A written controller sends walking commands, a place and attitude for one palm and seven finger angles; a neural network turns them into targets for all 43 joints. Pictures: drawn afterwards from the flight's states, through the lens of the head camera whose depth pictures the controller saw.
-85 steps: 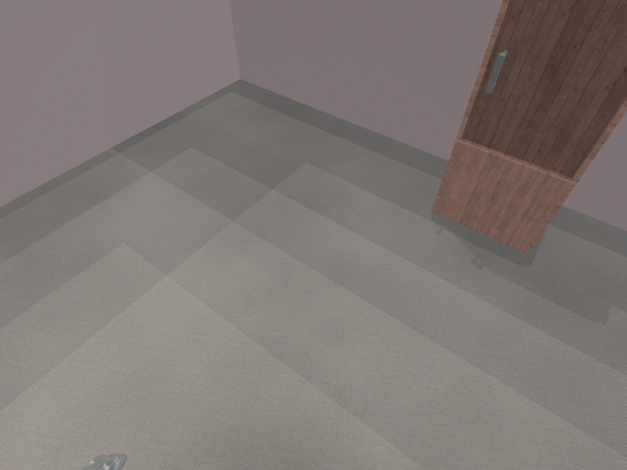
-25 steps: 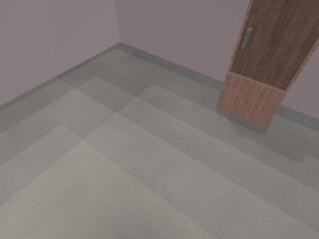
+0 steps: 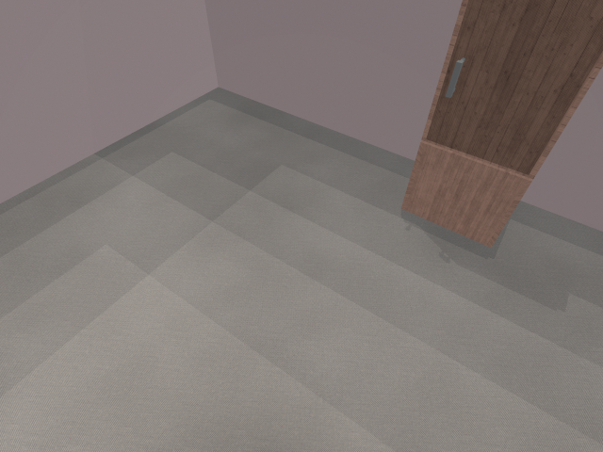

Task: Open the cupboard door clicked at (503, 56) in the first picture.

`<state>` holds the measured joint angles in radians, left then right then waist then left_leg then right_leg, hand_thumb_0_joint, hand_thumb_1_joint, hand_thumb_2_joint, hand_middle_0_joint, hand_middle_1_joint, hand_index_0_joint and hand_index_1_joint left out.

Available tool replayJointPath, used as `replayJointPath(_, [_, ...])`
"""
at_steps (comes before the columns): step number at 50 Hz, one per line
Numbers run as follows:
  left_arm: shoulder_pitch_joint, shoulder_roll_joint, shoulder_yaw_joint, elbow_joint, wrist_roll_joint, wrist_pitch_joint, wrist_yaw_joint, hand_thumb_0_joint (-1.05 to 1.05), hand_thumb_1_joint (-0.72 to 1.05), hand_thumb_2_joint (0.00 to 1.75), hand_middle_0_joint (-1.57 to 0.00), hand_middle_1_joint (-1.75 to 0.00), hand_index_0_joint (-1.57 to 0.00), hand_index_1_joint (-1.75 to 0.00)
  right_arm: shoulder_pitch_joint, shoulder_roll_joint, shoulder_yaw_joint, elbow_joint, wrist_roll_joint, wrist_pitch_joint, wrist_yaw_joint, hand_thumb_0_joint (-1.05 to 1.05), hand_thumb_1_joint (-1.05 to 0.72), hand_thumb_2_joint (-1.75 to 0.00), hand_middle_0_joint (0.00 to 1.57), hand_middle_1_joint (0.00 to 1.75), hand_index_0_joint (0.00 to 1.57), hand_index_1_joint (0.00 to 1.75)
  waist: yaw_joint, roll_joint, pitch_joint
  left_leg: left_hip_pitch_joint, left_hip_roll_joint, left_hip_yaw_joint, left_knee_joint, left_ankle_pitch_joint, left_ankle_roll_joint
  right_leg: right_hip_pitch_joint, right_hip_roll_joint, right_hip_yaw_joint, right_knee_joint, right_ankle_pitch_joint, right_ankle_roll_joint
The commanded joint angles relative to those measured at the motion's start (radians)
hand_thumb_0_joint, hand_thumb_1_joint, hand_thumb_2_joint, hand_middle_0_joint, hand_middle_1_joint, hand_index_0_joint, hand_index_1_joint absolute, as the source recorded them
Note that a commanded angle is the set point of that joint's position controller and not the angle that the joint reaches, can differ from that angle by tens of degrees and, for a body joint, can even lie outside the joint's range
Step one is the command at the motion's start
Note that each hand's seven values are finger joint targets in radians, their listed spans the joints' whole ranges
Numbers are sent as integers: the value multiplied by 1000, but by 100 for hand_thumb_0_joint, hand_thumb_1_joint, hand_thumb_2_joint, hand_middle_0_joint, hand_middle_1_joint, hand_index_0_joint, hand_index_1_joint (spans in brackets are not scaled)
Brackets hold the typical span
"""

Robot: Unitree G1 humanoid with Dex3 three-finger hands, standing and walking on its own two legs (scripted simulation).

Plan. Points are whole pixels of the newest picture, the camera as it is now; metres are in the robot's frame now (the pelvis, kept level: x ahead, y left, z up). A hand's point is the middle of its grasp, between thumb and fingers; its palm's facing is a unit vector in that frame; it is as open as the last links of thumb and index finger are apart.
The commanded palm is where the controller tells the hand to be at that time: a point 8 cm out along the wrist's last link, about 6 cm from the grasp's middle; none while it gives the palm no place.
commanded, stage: walk to a spot facing it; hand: left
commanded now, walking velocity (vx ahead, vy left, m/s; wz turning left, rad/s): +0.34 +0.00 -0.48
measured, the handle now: (456, 77) +1.30 -0.43 -0.07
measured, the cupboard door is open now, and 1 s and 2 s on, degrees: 0 0 0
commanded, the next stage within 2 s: take the last steps up to it in 1.14 s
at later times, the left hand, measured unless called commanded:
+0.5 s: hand out of the picture +0.09 +0.15 -0.17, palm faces -0.09 -0.98 -0.16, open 7.4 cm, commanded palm none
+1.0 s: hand (267, 254) +0.54 +0.12 -0.15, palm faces -0.41 -0.89 -0.22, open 7.4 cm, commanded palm none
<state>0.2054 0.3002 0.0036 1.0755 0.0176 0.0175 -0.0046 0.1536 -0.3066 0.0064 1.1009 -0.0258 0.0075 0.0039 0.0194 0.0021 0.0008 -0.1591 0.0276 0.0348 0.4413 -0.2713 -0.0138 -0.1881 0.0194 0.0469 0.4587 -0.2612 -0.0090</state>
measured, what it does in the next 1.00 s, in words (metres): walks ahead, turning right: left foot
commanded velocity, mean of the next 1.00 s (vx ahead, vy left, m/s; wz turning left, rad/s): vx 0.34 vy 0.00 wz -0.45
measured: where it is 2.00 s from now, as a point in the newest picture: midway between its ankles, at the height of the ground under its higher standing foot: (376, 342)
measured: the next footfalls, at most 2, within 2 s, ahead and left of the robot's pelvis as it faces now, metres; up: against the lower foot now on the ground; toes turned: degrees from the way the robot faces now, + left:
left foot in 0.60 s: +0.38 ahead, +0.10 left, +0.00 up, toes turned -6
right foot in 1.14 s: +0.45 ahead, -0.23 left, +0.00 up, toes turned -39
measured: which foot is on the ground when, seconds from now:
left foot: down 0.00-0.20, up 0.22-0.58, down 0.60-1.00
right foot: down 0.00-0.60, up 0.62-1.00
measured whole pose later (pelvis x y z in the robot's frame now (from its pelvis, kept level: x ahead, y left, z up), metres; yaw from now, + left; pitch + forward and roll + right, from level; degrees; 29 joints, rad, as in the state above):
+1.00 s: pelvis +0.35 -0.01 +0.00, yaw -26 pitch +0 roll +1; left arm 0.13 0.21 0.10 0.93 0.04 0.03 -0.04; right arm 0.36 -0.20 -0.06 1.06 -0.03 -0.06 -0.01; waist -0.03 -0.01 0.05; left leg -0.07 0.07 0.34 0.37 -0.29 0.00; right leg -0.59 -0.13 -0.08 0.86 -0.17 0.02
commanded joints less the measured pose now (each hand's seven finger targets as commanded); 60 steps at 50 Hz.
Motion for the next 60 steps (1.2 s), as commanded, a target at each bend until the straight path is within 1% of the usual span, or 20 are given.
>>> replayJointPath(1, [40, 113, 43, -92, 6, -9, -15, 0, 90, 90, -20, -30, -20, -30, 71, -150, -54, -69, 3, -22, -11, 0, -90, -90, 20, 30, 20, 30, -24, 33, 131, -41, 147, -142, -95, -362, 76, -223, -40, 120, -6, -311, -54])
replayJointPath(5, [13, 38, 47, -144, 4, -37, -26, 0, 90, 90, -20, -30, -20, -30, 159, -167, -80, -75, 9, -49, -18, 0, -90, -90, 20, 30, 20, 30, -52, 190, 91, 127, 330, -269, -161, -140, 188, -364, -13, -60, 283, -212, -16])
replayJointPath(8, [139, 3, 60, -104, 7, -52, -30, 0, 90, 90, -20, -30, -20, -30, 121, -117, -72, -78, 2, -53, -21, 0, -90, -90, 20, 30, 20, 30, 25, 94, 60, -52, 248, -48, 95, 111, 110, -45, -26, -107, 74, -99, -27])
replayJointPath(10, [438, 165, 96, -11, 3, -77, 0, 0, 90, 90, -20, -30, -20, -30, -13, -8, -45, -173, 13, -68, -5, 0, -90, -90, 20, 30, 20, 30, 130, -373, 9, -571, 12, 141, 667, -285, -9, 349, -388, 538, -206, 178, -198])
replayJointPath(11, [462, 131, 85, 3, -6, -77, 15, 0, 90, 90, -20, -30, -20, -30, -88, -42, -54, -186, 9, -74, -10, 0, -90, -90, 20, 30, 20, 30, 142, -219, 53, -601, 59, 7, 724, -277, 3, 299, -386, 556, -192, 265, -247])
replayJointPath(13, [372, 72, 68, -17, 5, -77, 22, 0, 90, 90, -20, -30, -20, -30, -82, 0, -57, -173, 5, -70, -6, 0, -90, -90, 20, 30, 20, 30, 76, -75, 108, -624, 102, -14, 755, -183, -8, 225, -358, 453, -184, 224, -261])
replayJointPath(16, [299, 27, 62, -31, 10, -90, 25, 0, 90, 90, -20, -30, -20, -30, -21, 38, -63, -145, 2, -52, 7, 0, -90, -90, 20, 30, 20, 30, 12, -83, 88, -552, 105, 15, 668, -67, -33, 142, -280, 286, -213, 244, -213])
replayJointPath(25, [281, 26, 70, 0, 11, -92, 30, 0, 90, 90, -20, -30, -20, -30, -106, 77, -66, -204, 15, -63, 30, 0, -90, -90, 20, 30, 20, 30, 11, -151, 112, -313, 51, 86, 267, 87, -9, 61, -203, 141, -209, 336, -135])
replayJointPath(28, [249, 30, 82, -10, 3, -90, 29, 0, 90, 90, -20, -30, -20, -30, 132, 23, -81, -134, 5, -77, 2, 0, -90, -90, 20, 30, 20, 30, -97, -90, -2, 47, 5, 98, 101, 125, 19, 8, -141, 95, 96, 539, -99])
replayJointPath(29, [280, -11, 80, -20, -5, -88, 22, 0, 90, 90, -20, -30, -20, -30, 280, -60, -102, -94, -6, -81, -14, 0, -90, -90, 20, 30, 20, 30, -145, 47, -118, 303, 144, -55, 75, 95, 58, -140, -85, 60, 334, 369, -71])
replayJointPath(30, [325, -73, 74, -39, -14, -84, 8, 0, 90, 90, -20, -30, -20, -30, 385, -170, -126, -79, -13, -81, -18, 0, -90, -90, 20, 30, 20, 30, -147, 313, -219, 434, 439, -434, -44, 57, 163, -334, 39, -62, 696, -237, -30])
replayJointPath(31, [253, -61, 75, -74, -4, -89, 9, 0, 90, 90, -20, -30, -20, -30, 359, -157, -113, -85, -2, -71, -13, 0, -90, -90, 20, 30, 20, 30, -134, 233, -165, 294, 493, -533, -176, -123, 202, -385, 19, -17, 836, -313, -46])
replayJointPath(34, [131, -69, 82, -84, 15, -61, -14, 0, 90, 90, -20, -30, -20, -30, 152, 17, -74, -124, -2, -83, -21, 0, -90, -90, 20, 30, 20, 30, -55, 146, 83, -67, 388, -313, -271, -274, 131, -428, -107, -15, 898, -95, -35])
replayJointPath(38, [173, -102, 87, -89, 21, -12, -28, 0, 90, 90, -20, -30, -20, -30, 112, 43, -72, -119, 0, -101, -27, 0, -90, -90, 20, 30, 20, 30, 15, 120, 66, -162, 319, -36, -281, -121, 110, -377, -134, -48, 797, 9, -7])
replayJointPath(51, [-195, -79, 80, -246, 17, -15, -53, 0, 90, 90, -20, -30, -20, -30, 268, -32, -91, -88, -11, -86, -16, 0, -90, -90, 20, 30, 20, 30, -76, 88, 105, 117, 356, 185, -202, 198, 116, -385, -119, -157, 245, 54, 2])
replayJointPath(53, [-163, -62, 81, -239, 17, -24, -51, 0, 90, 90, -20, -30, -20, -30, 271, -50, -94, -93, -11, -79, -15, 0, -90, -90, 20, 30, 20, 30, -58, 106, 69, 161, 351, 231, -89, 403, 98, -298, -72, -204, 184, -7, -23])
replayJointPath(55, [46, -4, 93, -176, 19, -44, -43, 0, 90, 90, -20, -30, -20, -30, 253, -65, -91, -112, -3, -72, -9, 0, -90, -90, 20, 30, 20, 30, 48, 53, -53, 55, 295, 310, 273, 606, 42, 56, 2, -251, 54, 44, -62])
replayJointPath(56, [199, 121, 125, -139, 23, -59, -30, 0, 90, 90, -20, -30, -20, -30, 259, -16, -80, -139, 13, -72, 5, 0, -90, -90, 20, 30, 20, 30, 116, -154, -189, -251, 226, 325, 591, 277, -12, 400, -217, 36, 15, 66, -139])
replayJointPath(57, [305, 232, 146, -115, 0, -62, -13, 0, 90, 90, -20, -30, -20, -30, 193, 23, -66, -202, 19, -77, 1, 0, -90, -90, 20, 30, 20, 30, 130, -286, -264, -534, 69, 217, 885, -329, -58, 542, -465, 494, -73, 374, -261])
replayJointPath(60, [122, 128, 116, -156, -12, -59, 6, 0, 90, 90, -20, -30, -20, -30, 82, 0, -77, -195, 9, -68, -13, 0, -90, -90, 20, 30, 20, 30, 58, -57, -107, -539, 173, 2, 915, -131, -42, 237, -383, 292, -124, 339, -225])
